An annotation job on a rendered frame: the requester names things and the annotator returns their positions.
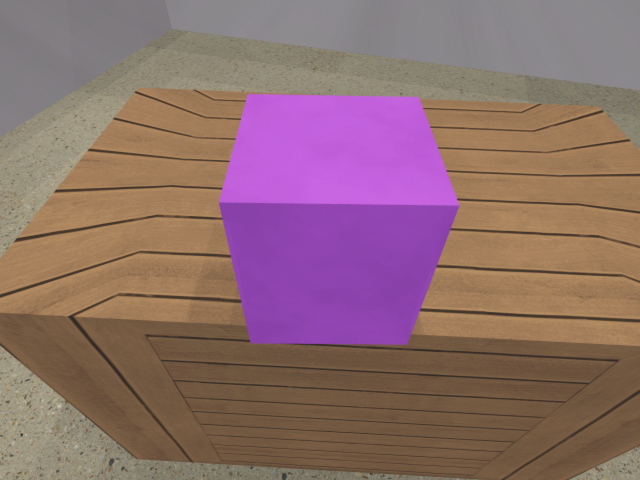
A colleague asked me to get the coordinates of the carton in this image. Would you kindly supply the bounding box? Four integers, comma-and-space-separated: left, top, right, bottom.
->
219, 94, 459, 345

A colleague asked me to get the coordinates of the pedestal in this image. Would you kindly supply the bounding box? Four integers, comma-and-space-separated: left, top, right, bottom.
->
0, 88, 640, 480

